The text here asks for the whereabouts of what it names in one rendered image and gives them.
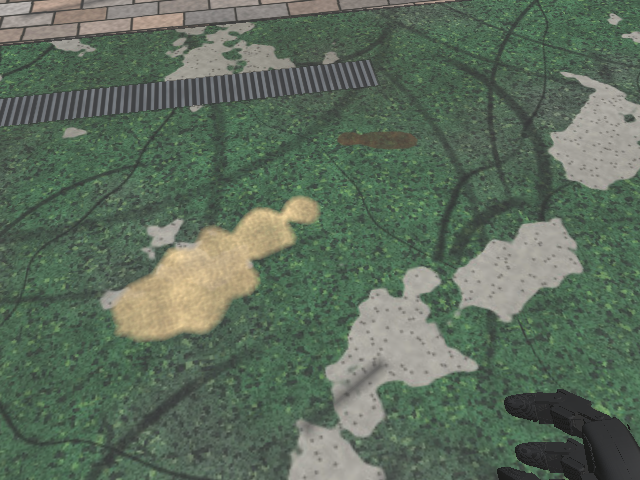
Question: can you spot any robot right hand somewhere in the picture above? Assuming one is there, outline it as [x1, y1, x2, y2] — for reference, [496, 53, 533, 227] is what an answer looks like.
[497, 389, 640, 480]

